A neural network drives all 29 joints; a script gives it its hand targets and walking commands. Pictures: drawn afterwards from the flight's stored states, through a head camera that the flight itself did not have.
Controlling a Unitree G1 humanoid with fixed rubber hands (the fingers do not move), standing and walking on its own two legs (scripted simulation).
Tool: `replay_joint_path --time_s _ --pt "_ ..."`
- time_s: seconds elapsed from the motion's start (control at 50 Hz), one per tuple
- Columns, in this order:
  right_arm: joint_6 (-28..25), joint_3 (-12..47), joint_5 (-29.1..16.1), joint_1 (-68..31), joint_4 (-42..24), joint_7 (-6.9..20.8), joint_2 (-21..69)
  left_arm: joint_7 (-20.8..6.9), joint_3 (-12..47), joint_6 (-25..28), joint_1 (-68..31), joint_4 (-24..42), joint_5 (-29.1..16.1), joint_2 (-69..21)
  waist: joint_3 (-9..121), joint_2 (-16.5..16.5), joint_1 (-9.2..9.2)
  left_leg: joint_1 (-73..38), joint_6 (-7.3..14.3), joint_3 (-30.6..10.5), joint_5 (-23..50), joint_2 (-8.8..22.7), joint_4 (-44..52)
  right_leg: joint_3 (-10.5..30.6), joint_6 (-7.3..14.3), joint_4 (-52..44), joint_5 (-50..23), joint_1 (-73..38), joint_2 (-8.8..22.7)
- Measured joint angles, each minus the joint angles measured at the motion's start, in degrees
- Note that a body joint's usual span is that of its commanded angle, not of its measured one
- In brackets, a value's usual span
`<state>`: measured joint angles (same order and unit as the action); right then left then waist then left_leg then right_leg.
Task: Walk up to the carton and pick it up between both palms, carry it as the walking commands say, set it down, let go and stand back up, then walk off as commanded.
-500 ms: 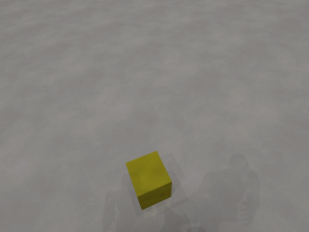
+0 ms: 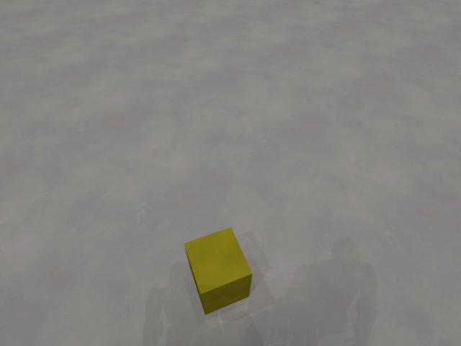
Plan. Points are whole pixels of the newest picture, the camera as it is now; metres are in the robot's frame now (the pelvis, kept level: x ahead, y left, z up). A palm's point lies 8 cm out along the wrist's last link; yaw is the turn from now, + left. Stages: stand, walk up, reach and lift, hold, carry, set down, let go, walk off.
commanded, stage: walk up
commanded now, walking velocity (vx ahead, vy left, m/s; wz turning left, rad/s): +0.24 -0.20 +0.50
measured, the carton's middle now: (218, 271) +0.52 +0.05 -0.66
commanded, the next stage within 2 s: none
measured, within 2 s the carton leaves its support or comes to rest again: neither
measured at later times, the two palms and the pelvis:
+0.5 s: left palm out of the picture +0.06 +0.11 -0.15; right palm (377, 288) +0.25 -0.30 -0.14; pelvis +0.12 -0.09 -0.01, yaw +11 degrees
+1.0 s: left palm out of the picture +0.13 +0.21 -0.15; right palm (352, 285) +0.25 -0.25 -0.13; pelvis +0.13 -0.04 +0.00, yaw +13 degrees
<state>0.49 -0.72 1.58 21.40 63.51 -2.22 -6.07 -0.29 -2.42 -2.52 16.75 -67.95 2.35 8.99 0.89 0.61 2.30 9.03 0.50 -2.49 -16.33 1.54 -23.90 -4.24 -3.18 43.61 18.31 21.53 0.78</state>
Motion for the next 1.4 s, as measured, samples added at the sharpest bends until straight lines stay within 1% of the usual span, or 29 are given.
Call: replay_joint_path --time_s 0.04,0.08,0.18,0.2,0.22,0.24,0.28,0.34,0.48,0.6,0.62,0.64,0.66,0.68,0.72,0.76,0.84,0.94,1.02,1.12,1.16,1.18,1.2,1.24,1.26,1.3,1.34,1.38,1.4 --pt "0.34 -0.82 0.14 2.12 -0.02 0.15 -0.87 -0.31 -0.52 0.46 -1.07 1.79 -0.28 1.72 0.85 0.38 0.25 0.78 -0.98 -2.30 0.41 1.22 0.60 0.02 -0.58 5.50 -0.44 3.30 -0.07" --pt "0.37 -1.46 0.59 3.48 0.25 0.28 -2.10 -0.37 -0.94 1.28 -2.11 3.69 -0.41 2.94 1.15 0.64 0.05 1.20 -2.16 -3.76 0.57 2.20 1.00 0.16 -0.95 4.55 -0.13 4.32 0.52" --pt "-0.40 -2.84 0.85 4.40 -0.55 0.08 -4.62 0.10 -1.44 2.96 -4.71 7.41 -1.78 4.74 -0.62 0.78 0.43 2.90 -4.60 -5.84 -3.59 3.79 -3.86 -1.15 -0.04 -11.83 0.06 -1.31 1.23" --pt "-0.51 -2.93 0.75 4.76 -0.91 0.13 -4.84 0.28 -1.43 3.69 -4.80 8.10 -1.86 5.14 -0.65 0.28 0.40 4.15 -4.37 -6.21 -5.93 3.45 -6.98 -1.32 0.47 -14.83 -1.72 -2.85 1.57" --pt "-0.36 -3.11 0.67 4.44 -0.91 0.13 -5.33 0.56 -1.43 4.29 -5.11 8.38 -1.65 4.78 -1.00 1.01 0.38 6.05 -3.49 -6.40 -10.28 3.80 -11.94 -2.18 1.26 -13.77 -3.62 -2.63 1.13" --pt "-0.08 -3.33 0.71 3.97 -0.94 0.14 -5.65 0.76 -1.21 4.68 -5.18 8.56 -1.14 4.21 -1.14 1.62 0.63 8.61 -2.77 -5.55 -13.08 3.80 -18.20 -3.41 2.10 -12.43 -3.13 -2.93 1.07" --pt "0.29 -3.53 0.94 2.78 -1.65 0.72 -5.87 1.04 -0.73 5.07 -4.36 8.47 -0.49 3.12 -0.53 1.45 0.25 13.41 -1.56 -1.67 -12.81 3.29 -29.16 -5.02 3.26 -13.34 -1.42 -5.24 1.60" --pt "-0.67 -3.73 0.90 -0.80 -3.94 1.63 -6.14 1.66 0.38 5.79 -2.60 7.27 -0.19 1.13 -0.39 1.25 -0.60 18.04 -1.15 3.19 -8.27 3.29 -35.14 -6.37 3.74 -18.34 -2.03 -9.65 1.72" --pt "0.28 -4.10 -0.42 -12.00 -8.64 1.80 -5.12 2.13 2.34 5.61 0.16 5.39 -0.21 -2.84 -2.90 0.11 -2.71 19.04 -1.64 6.66 -4.26 -1.00 -25.19 -7.22 3.45 -19.21 0.15 -13.41 3.26" --pt "2.28 -4.25 -0.56 -17.03 -9.23 3.14 -4.49 3.55 0.88 3.70 1.72 6.39 -0.38 -1.30 -3.92 -1.60 -5.95 16.76 -1.46 8.26 -3.49 -1.26 -18.13 -8.68 2.11 -15.44 4.55 -14.25 4.37" --pt "2.19 -4.15 -0.75 -17.51 -9.31 3.31 -4.50 3.64 0.44 3.24 1.97 6.37 -0.55 -0.63 -4.18 -2.09 -6.02 15.61 -0.94 8.24 -2.88 -1.17 -15.36 -8.88 1.82 -13.99 5.43 -14.14 4.89" --pt "1.86 -4.01 -0.78 -17.79 -9.45 3.46 -4.63 3.56 -0.04 2.75 2.21 6.29 -0.77 -0.01 -4.45 -2.32 -5.86 13.80 -0.44 8.46 1.43 -0.83 -10.97 -9.08 1.61 -11.41 6.15 -13.58 5.39" --pt "1.33 -4.00 -0.52 -18.20 -9.36 3.45 -4.58 3.31 -0.52 2.25 1.98 6.13 -1.14 0.70 -5.08 -3.17 -5.72 12.71 1.08 9.00 3.64 -1.53 -9.16 -8.77 1.44 -7.08 6.43 -12.03 6.72" --pt "0.86 -3.87 -0.30 -18.64 -9.41 3.29 -4.67 3.14 -0.89 1.73 1.48 6.24 -1.51 1.21 -5.80 -3.53 -5.98 12.35 2.32 9.40 2.94 -1.89 -9.29 -7.18 1.62 -0.93 10.36 -9.38 7.12" --pt "0.16 -3.36 -0.21 -19.04 -9.70 2.46 -5.06 3.24 -0.95 0.67 0.29 6.54 -2.22 1.67 -6.41 -2.19 -5.85 11.70 3.81 9.31 1.89 -1.11 -9.49 -3.35 1.81 11.40 16.10 -3.57 4.98" --pt "-0.31 -2.40 -0.28 -18.56 -9.60 1.60 -4.61 3.20 -1.49 -0.25 -1.28 6.43 -1.89 2.30 -6.20 -1.73 -5.13 9.87 4.07 9.13 2.60 -0.76 -6.71 -0.85 1.59 17.20 14.38 0.51 3.62" --pt "-0.11 -1.13 -0.86 -16.49 -8.30 0.83 -3.68 2.81 -1.69 -0.93 -4.56 7.58 -1.06 3.03 -5.73 -1.34 -3.83 7.22 4.20 8.20 5.24 -1.05 -1.85 1.77 0.87 18.05 7.95 4.38 3.32" --pt "0.08 -0.29 -0.86 -14.37 -6.13 0.70 -2.73 2.47 -2.25 -1.72 -7.56 9.39 -1.42 3.17 -5.38 -1.11 -3.82 7.15 4.27 8.24 6.35 -0.48 -1.01 5.03 0.06 20.11 8.32 6.37 0.46" --pt "0.52 -0.29 -0.64 -13.10 -5.26 0.43 -3.06 2.49 -2.03 -2.23 -8.41 9.72 -1.62 2.67 -4.85 -0.74 -3.16 8.43 4.03 8.72 6.96 -0.20 -1.57 4.45 -0.36 15.29 8.39 4.03 -0.19" --pt "1.51 -1.06 -0.25 -12.13 -4.73 0.11 -4.85 2.76 -0.93 -1.65 -8.24 9.51 -2.38 1.33 -4.17 0.98 -1.68 10.76 3.43 9.15 8.70 -0.12 -1.95 1.57 0.90 2.12 8.08 -2.63 -0.06" --pt "2.01 -1.58 -0.50 -11.42 -4.46 0.08 -5.68 2.86 -0.30 -0.86 -7.71 9.75 -2.51 0.89 -3.79 1.46 -1.69 11.94 2.89 9.40 9.47 -0.45 -2.42 0.78 1.59 -7.45 2.44 -6.91 0.19" --pt "2.23 -1.76 -0.87 -10.79 -4.47 0.10 -5.84 2.86 -0.04 -0.30 -6.95 10.28 -2.30 1.13 -3.25 0.64 -1.93 13.02 2.39 10.07 9.46 -1.14 -3.45 1.33 2.16 -12.78 0.90 -9.13 1.04" --pt "2.53 -2.09 -1.01 -10.71 -4.09 0.05 -6.24 2.87 -0.05 0.03 -6.74 10.13 -2.02 0.87 -3.40 0.89 -2.15 14.70 1.27 9.97 4.88 -1.02 -6.66 1.53 2.80 -13.44 1.98 -8.96 1.06" --pt "3.47 -2.87 -0.46 -10.18 -3.32 0.12 -7.04 2.68 0.37 0.21 -6.24 9.78 -1.24 0.07 -4.06 1.91 -1.79 17.91 -0.40 5.35 -4.79 -2.29 -16.84 0.89 3.75 -13.06 1.03 -8.80 1.02" --pt "3.89 -3.19 -0.12 -9.70 -2.97 0.39 -7.22 2.60 0.47 0.35 -5.73 9.66 -0.76 -0.16 -3.97 1.81 -1.99 19.13 -0.88 3.30 -6.30 -3.25 -22.32 0.95 4.02 -13.64 -0.07 -8.91 1.31" --pt "4.37 -4.11 0.72 -8.76 -2.65 1.36 -7.67 2.72 0.56 0.47 -4.84 9.21 -0.43 -0.42 -3.81 1.67 -2.12 20.78 -2.02 -0.10 -5.93 -4.73 -32.84 1.10 4.07 -15.24 -2.04 -9.28 1.86" --pt "4.58 -5.01 1.32 -7.75 -2.56 2.15 -8.27 2.92 0.51 0.47 -4.22 8.61 -0.64 -0.31 -3.41 1.63 -1.90 21.26 -3.34 -1.85 -4.76 -5.05 -39.87 1.04 3.85 -16.17 -3.14 -9.10 2.55" --pt "4.57 -5.34 1.30 -6.71 -2.34 2.49 -8.65 2.94 0.35 0.61 -3.85 7.72 -0.73 -0.03 -2.79 1.52 -1.50 19.96 -4.32 -1.86 -2.67 -3.97 -40.91 0.65 3.63 -17.16 -3.92 -9.08 3.26" --pt "4.49 -5.21 1.00 -6.16 -2.27 2.54 -8.61 2.94 0.32 0.75 -3.78 7.25 -0.73 0.14 -2.50 1.34 -1.30 18.39 -4.71 -1.41 -1.86 -3.12 -38.43 0.31 3.56 -17.82 -4.33 -9.28 3.57"
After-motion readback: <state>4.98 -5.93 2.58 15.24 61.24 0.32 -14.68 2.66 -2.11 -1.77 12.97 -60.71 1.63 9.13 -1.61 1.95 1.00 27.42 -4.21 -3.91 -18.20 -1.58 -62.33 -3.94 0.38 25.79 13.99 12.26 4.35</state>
